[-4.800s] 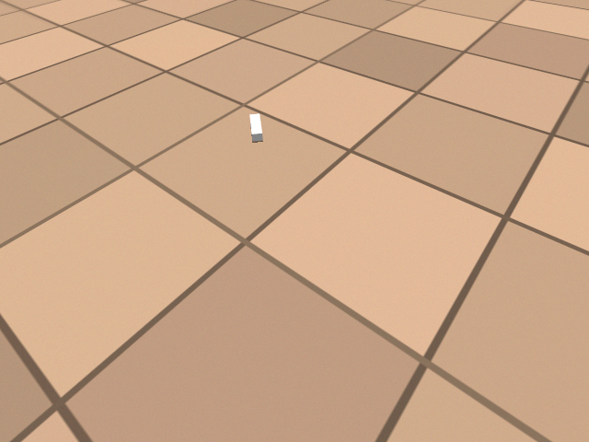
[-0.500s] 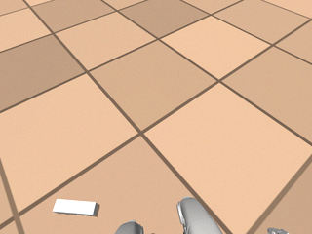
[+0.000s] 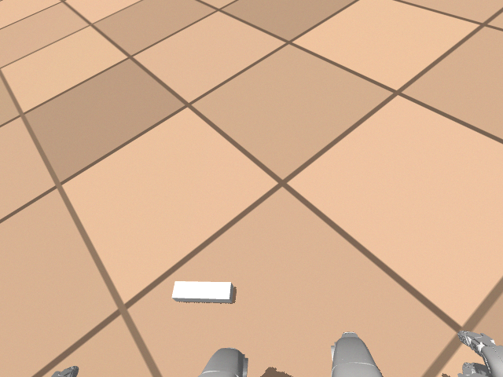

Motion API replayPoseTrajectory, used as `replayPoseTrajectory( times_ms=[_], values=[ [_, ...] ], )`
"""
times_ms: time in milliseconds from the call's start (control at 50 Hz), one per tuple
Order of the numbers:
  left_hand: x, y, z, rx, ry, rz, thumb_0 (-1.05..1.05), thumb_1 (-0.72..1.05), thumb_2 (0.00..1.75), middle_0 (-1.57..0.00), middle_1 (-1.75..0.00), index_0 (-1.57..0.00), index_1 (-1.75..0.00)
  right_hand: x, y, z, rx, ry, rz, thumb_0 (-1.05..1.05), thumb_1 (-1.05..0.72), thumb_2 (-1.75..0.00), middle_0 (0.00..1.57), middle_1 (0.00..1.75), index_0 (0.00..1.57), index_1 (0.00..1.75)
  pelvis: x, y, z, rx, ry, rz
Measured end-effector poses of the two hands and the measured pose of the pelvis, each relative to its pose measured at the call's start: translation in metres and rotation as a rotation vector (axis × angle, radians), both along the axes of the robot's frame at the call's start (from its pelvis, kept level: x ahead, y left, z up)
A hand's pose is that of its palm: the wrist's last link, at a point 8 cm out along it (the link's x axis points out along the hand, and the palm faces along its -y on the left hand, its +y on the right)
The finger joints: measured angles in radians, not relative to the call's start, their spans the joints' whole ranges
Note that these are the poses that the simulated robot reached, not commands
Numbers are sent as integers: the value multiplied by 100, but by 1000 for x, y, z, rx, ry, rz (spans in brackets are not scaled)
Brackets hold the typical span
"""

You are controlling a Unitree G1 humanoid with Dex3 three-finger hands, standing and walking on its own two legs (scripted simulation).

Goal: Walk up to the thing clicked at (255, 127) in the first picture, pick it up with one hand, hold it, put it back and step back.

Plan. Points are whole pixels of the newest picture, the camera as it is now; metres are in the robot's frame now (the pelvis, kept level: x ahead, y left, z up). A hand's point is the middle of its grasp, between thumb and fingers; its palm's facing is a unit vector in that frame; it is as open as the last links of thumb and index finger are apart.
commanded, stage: walk up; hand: left
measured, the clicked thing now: (203, 291) +0.47 +0.32 -0.70
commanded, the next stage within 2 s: none
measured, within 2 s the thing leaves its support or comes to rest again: neither
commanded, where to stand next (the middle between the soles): +0.05 +0.02 m, yaw -5 degrees
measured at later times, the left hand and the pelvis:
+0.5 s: hand out of the picture +0.02 +0.34 -0.14, palm faces -0.16 -0.93 -0.35, open 7.4 cm; pelvis -0.05 +0.07 +0.02, yaw -7 degrees
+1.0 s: hand out of the picture +0.12 +0.28 -0.12, palm faces -0.09 -0.90 -0.42, open 7.4 cm; pelvis -0.04 +0.02 +0.02, yaw -6 degrees
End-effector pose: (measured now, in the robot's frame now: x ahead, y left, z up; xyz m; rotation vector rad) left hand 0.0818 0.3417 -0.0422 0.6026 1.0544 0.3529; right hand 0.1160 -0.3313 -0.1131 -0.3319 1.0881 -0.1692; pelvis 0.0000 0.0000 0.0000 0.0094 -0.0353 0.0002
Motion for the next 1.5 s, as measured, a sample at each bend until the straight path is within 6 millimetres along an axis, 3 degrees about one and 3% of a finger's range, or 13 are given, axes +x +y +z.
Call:
replayPoseTrajectory(
  times_ms=[60,120,200,280,420,520,600,680,780,900,1000,1280,1500],
  values=[
    [-14,46,-13,7,-17,-2,0,89,90,-21,-30,-21,-30,-24,27,-6,-27,6,-13,1,-90,-90,20,30,20,30,-19,33,-14,-9,-6,6],
    [-32,81,-32,-12,-12,44,0,89,90,-21,-30,-21,-30,-64,62,-5,-35,29,-35,1,-91,-90,20,30,20,30,-34,57,-19,33,-48,-36],
    [-50,92,-45,-105,33,74,1,90,90,-20,-30,-21,-30,-116,97,10,-23,112,-77,1,-90,-90,21,30,20,30,-42,72,-2,-32,-37,-20],
    [-67,85,-55,-201,102,69,1,90,90,-20,-30,-20,-30,-145,112,30,-44,142,-92,1,-90,-90,21,30,21,30,-50,79,12,-28,-18,-35],
    [-80,60,-65,-289,238,9,1,90,90,-21,-30,-21,-30,-173,86,53,-141,135,-145,1,-90,-90,21,30,21,30,-53,81,19,-13,10,-96],
    [-46,36,-59,-290,203,-61,1,90,90,-21,-30,-21,-30,-196,52,60,-179,144,-190,1,-90,-90,21,30,21,30,-51,62,20,-17,8,-127],
    [-9,9,-49,-266,90,-116,1,90,90,-21,-30,-21,-30,-208,22,48,-168,175,-211,1,-90,-90,21,30,21,30,-50,37,13,-32,-6,-129],
    [7,-14,-34,-243,16,-140,1,90,90,-20,-30,-21,-30,-197,10,32,-130,182,-236,1,-90,-90,20,30,20,30,-48,21,15,-11,-19,-128],
    [15,-30,-20,-229,4,-141,0,90,90,-21,-30,-21,-30,-166,16,19,-55,121,-209,1,-90,-90,20,30,20,30,-43,16,20,-9,-17,-128],
    [27,-27,-25,-224,-16,-125,1,89,90,-21,-30,-21,-30,-145,35,4,1,131,-174,1,-90,-90,20,30,20,30,-37,18,15,-4,-11,-107],
    [31,-23,-34,-236,-3,-97,1,90,90,-21,-30,-21,-30,-135,47,7,16,131,-149,1,-90,-90,21,30,20,30,-41,23,15,13,-9,-107],
    [-24,-6,-38,-234,77,-39,1,90,90,-21,-30,-21,-30,-94,44,25,-4,36,-114,1,-90,-90,20,30,20,30,-58,31,22,-11,-20,-98],
    [-59,-1,-33,-247,141,7,1,90,90,-21,-30,-21,-30,-102,54,32,28,76,-107,1,-90,-90,20,30,20,30,-62,31,33,-17,-6,-86]
  ],
)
